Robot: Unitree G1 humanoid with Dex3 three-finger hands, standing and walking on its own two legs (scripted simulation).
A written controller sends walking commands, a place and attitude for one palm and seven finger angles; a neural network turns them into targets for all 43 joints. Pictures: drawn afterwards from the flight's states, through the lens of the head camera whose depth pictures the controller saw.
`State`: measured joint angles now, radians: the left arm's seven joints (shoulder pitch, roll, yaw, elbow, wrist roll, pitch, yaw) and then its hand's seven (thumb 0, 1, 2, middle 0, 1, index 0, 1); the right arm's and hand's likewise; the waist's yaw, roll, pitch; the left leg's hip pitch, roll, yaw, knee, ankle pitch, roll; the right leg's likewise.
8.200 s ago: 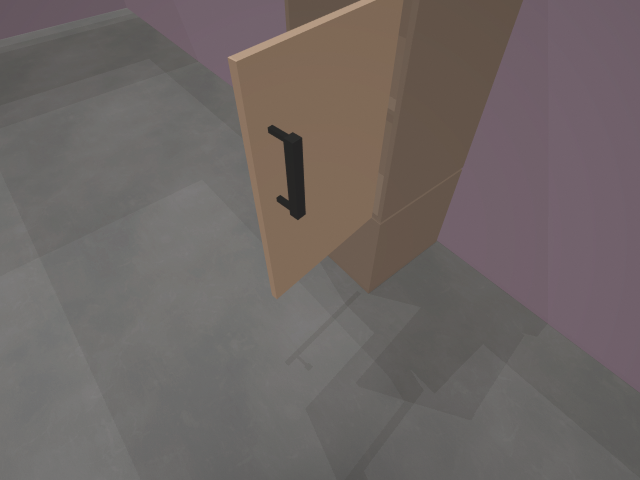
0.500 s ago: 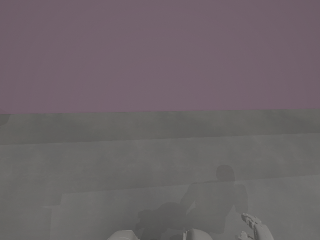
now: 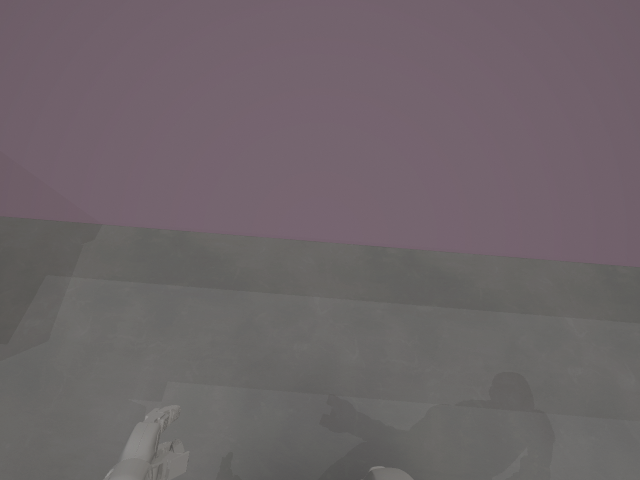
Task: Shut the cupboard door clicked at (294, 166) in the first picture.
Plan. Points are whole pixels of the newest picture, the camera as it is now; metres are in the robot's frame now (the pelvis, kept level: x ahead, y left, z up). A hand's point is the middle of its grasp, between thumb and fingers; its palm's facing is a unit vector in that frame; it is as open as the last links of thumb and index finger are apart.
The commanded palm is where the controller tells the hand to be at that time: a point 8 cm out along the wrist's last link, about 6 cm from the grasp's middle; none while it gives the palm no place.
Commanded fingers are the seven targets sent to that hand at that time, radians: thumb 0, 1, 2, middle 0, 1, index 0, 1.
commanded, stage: walk to a spot facing it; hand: left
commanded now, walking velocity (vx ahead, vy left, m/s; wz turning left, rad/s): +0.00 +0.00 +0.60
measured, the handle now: out of the picture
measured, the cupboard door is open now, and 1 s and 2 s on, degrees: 97 97 97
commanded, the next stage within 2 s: none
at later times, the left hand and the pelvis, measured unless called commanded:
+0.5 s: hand out of the picture -0.06 +0.17 -0.17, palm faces +0.41 -0.88 -0.24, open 7.4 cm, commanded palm none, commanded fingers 0.00 0.90 0.90 -0.20 -0.30 -0.20 -0.30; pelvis +0.00 -0.02 +0.00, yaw +22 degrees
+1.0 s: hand out of the picture +0.12 +0.32 -0.17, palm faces +0.52 -0.84 -0.14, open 7.4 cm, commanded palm none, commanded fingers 0.00 0.90 0.90 -0.20 -0.30 -0.20 -0.30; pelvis +0.11 +0.10 +0.00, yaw +35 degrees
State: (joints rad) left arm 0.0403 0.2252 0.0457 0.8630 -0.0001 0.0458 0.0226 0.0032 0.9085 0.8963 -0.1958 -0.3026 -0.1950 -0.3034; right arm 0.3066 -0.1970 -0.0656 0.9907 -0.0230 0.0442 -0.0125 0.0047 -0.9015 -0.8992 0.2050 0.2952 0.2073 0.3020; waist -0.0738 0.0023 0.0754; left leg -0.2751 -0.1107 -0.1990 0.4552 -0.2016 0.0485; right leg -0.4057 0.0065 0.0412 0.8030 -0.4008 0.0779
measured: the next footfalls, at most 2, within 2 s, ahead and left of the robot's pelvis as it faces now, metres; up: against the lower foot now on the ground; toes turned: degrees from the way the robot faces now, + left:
right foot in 0.08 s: +0.03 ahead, -0.14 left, +0.00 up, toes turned +5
left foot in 0.58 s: +0.00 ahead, +0.11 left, +0.00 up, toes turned +32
